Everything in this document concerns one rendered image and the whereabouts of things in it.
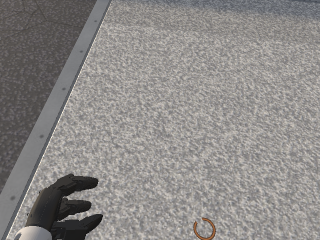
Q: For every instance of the left robot hand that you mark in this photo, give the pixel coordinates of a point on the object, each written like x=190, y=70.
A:
x=50, y=207

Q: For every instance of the robot left forearm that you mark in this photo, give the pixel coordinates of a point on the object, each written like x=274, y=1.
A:
x=33, y=233

